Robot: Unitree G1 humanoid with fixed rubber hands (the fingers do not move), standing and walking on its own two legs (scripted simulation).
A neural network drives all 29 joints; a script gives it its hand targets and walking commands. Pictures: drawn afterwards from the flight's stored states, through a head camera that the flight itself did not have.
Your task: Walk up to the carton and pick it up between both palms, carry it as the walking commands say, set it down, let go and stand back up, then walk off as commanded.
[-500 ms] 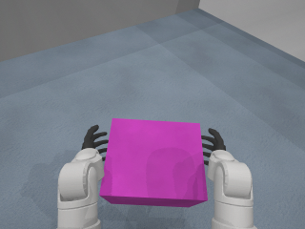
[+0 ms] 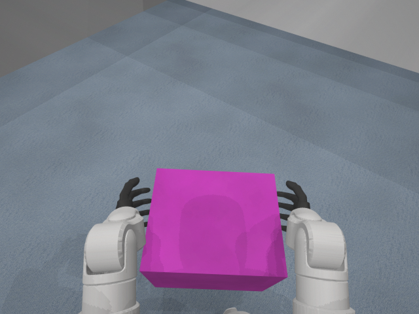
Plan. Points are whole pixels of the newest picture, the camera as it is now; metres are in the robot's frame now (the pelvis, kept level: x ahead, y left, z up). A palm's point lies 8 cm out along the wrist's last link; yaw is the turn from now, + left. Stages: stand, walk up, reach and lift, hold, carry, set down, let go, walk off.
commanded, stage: carry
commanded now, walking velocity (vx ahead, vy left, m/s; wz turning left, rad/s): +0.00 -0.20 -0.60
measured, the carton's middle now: (212, 232) +0.30 -0.02 -0.03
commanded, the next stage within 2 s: none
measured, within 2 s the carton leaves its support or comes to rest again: neither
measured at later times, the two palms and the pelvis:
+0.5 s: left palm (261, 238) +0.24 -0.09 +0.08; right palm out of the picture +0.17 -0.38 +0.07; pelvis -0.07 -0.16 +0.01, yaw -11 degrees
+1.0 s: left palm (257, 303) +0.15 -0.06 +0.12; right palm out of the picture +0.07 -0.35 +0.11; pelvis -0.15 -0.14 +0.01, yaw -11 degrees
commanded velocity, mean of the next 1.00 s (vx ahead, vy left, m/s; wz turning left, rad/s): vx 0.00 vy -0.02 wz -0.05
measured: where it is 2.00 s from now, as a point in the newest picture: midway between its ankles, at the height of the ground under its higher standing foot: outside the picture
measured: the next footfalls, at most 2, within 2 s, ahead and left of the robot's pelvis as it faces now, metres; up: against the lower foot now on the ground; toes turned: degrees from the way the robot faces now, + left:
left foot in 0.10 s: +0.02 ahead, +0.07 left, +0.00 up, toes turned +3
right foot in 0.36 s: +0.01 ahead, -0.28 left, +0.00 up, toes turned +4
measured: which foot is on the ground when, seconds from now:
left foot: up 0.00-0.08, down 0.10-0.36, up 0.38-0.80, down 0.82-1.00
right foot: down 0.00-0.10, up 0.12-0.34, down 0.36-1.00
